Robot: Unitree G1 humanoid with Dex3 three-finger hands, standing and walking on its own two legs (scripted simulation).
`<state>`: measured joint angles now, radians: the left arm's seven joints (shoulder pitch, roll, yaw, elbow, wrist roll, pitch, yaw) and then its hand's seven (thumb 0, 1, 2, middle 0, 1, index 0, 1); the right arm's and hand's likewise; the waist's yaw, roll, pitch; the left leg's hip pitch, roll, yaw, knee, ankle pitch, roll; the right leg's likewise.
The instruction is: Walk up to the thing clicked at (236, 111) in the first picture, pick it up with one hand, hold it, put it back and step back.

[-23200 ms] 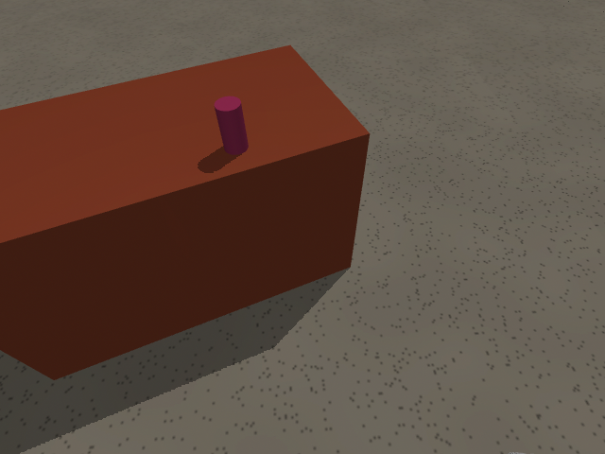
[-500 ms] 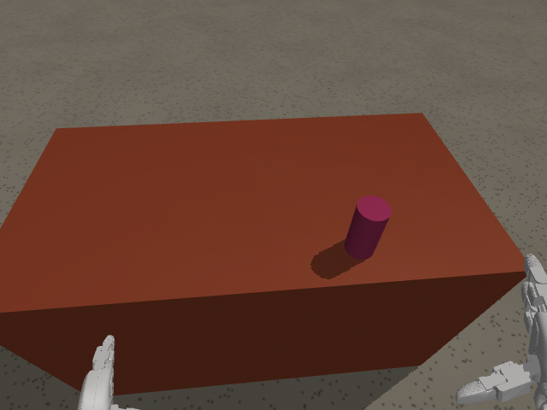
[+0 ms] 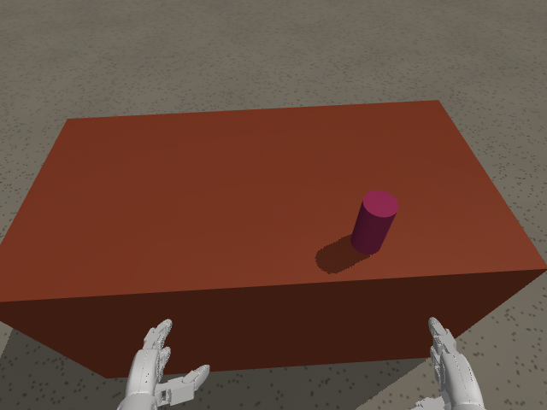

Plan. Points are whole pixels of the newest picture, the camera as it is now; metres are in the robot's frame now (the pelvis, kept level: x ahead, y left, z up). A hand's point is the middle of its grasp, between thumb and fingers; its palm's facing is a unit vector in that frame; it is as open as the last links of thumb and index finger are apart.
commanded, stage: home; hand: right
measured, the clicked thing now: (372, 224) +0.43 -0.17 -0.06
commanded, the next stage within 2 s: none
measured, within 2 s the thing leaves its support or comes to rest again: neither
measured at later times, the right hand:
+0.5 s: hand (404, 368) +0.19 -0.18 -0.11, palm faces +0.01 +0.97 -0.26, open 17.5 cm
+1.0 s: hand out of the picture +0.06 -0.27 -0.15, palm faces -0.09 +0.92 -0.38, open 17.3 cm
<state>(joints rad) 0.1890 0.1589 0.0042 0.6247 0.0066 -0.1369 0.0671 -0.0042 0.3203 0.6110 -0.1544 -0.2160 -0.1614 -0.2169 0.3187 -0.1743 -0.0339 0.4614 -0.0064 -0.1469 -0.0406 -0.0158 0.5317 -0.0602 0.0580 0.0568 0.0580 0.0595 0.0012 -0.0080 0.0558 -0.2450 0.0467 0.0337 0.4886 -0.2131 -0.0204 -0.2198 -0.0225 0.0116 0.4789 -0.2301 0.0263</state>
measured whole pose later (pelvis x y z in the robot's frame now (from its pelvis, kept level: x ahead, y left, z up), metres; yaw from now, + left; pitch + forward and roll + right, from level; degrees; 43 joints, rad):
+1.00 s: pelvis +0.00 -0.01 +0.01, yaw +1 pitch -4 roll +0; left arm 0.18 0.38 -0.02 1.09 0.03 0.01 -0.02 0.01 0.91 0.90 -0.20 -0.30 -0.21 -0.30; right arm 0.19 -0.38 0.03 1.09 -0.02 -0.01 0.00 -0.01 0.50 -0.07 0.06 0.06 0.06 0.06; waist 0.00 0.00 0.03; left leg -0.16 0.04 0.01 0.40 -0.17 -0.03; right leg -0.13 -0.02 -0.02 0.39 -0.20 0.02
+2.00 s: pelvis +0.02 +0.00 +0.01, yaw +2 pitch -3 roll +0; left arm 0.12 0.36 0.00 1.13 0.02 0.00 -0.01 0.00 0.91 0.90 -0.20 -0.30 -0.21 -0.30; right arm 0.13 -0.35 0.02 1.11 -0.02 -0.01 0.00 -0.01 0.48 -0.08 0.06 0.06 0.06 0.06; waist 0.01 -0.01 0.05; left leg -0.14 0.03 0.01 0.35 -0.17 -0.02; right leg -0.09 -0.03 -0.02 0.33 -0.19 0.03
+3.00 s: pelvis +0.03 +0.00 +0.01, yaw +2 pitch -2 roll +0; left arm 0.13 0.35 0.00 1.11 0.02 0.00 -0.01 0.00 0.91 0.90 -0.20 -0.30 -0.21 -0.30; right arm 0.12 -0.35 0.01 1.12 -0.02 0.00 0.00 0.00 -0.45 -0.78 0.20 0.29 0.20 0.29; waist 0.00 0.00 0.05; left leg -0.13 0.03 0.00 0.34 -0.17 -0.02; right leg -0.08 -0.04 -0.03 0.31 -0.19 0.03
